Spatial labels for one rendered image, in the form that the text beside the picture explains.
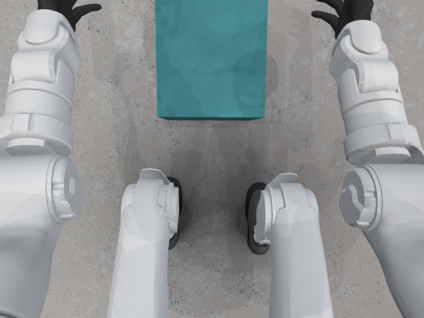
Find right robot thigh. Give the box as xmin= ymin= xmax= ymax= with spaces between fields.
xmin=258 ymin=183 xmax=334 ymax=318

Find left robot upper arm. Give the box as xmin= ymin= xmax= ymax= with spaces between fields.
xmin=0 ymin=154 xmax=85 ymax=318

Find robot left hand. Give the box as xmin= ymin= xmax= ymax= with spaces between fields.
xmin=37 ymin=0 xmax=101 ymax=33

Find right robot upper arm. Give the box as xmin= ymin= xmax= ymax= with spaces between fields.
xmin=339 ymin=164 xmax=424 ymax=318

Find robot right foot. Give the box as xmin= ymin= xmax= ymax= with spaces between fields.
xmin=245 ymin=182 xmax=270 ymax=255

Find robot right hand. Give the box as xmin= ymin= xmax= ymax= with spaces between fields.
xmin=311 ymin=0 xmax=374 ymax=39

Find left robot forearm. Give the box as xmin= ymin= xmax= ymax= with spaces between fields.
xmin=0 ymin=9 xmax=81 ymax=157

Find carton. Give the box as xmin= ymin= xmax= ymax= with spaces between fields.
xmin=155 ymin=0 xmax=268 ymax=121

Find right robot forearm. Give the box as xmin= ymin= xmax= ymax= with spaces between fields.
xmin=329 ymin=20 xmax=424 ymax=166

